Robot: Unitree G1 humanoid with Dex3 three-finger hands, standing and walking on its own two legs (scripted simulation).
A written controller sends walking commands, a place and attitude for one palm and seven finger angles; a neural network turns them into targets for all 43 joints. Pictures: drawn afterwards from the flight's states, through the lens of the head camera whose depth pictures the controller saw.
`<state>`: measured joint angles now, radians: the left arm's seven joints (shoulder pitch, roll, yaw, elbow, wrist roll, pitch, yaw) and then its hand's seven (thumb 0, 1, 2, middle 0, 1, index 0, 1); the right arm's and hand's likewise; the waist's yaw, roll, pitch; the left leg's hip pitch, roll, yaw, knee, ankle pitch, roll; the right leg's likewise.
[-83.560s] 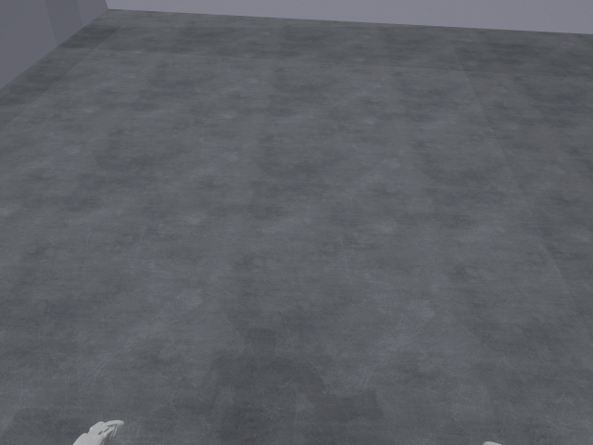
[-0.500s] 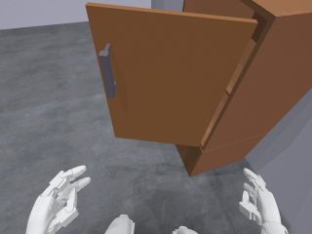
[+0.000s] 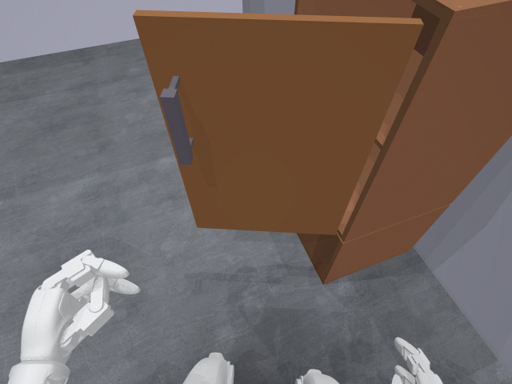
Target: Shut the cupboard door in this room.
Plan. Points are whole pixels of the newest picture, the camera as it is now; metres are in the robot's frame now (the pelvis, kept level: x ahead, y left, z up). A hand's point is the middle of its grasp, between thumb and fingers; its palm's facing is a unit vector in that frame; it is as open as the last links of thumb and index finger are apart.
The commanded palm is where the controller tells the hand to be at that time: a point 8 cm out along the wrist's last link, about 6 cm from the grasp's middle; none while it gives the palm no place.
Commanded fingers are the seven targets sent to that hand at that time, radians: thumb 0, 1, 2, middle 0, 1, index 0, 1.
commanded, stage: raise the hand and make a fist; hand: left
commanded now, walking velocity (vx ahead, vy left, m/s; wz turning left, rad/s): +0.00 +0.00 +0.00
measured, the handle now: (181, 122) +0.52 +0.17 +0.10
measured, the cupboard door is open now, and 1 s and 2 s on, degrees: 66 66 66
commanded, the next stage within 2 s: bring the fist close to the handle in 1.00 s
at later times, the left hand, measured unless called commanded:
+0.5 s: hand (102, 298) +0.21 +0.21 +0.08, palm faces -0.02 -1.00 -0.02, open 3.1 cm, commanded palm +0.19 +0.27 +0.10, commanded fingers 0.00 0.90 0.90 -1.30 -1.50 -1.30 -1.50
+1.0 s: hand (111, 282) +0.23 +0.19 +0.11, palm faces +0.05 -1.00 -0.05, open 3.1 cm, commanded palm +0.20 +0.24 +0.10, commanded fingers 0.00 0.90 0.90 -1.30 -1.50 -1.30 -1.50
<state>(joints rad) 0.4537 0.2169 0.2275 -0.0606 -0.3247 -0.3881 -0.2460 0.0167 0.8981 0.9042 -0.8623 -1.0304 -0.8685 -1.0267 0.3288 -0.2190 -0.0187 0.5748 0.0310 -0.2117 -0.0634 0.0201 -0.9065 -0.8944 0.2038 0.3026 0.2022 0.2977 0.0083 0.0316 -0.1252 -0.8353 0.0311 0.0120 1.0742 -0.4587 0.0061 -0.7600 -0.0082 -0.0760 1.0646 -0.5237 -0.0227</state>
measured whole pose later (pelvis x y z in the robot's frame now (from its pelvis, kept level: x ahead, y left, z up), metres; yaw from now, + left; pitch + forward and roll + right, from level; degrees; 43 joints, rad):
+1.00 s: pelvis +0.00 +0.00 +0.02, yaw +1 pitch +8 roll -1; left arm 0.35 0.24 0.17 -0.06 -0.29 -0.34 -0.23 0.02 0.90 0.90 -1.30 -1.50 -1.30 -1.50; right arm 0.27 -0.26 0.02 0.55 0.04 -0.23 -0.04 0.02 -0.91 -0.89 0.20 0.30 0.20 0.30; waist 0.01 0.04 -0.10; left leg -0.67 0.02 0.00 0.95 -0.41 0.01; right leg -0.58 -0.01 -0.09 0.92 -0.48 -0.02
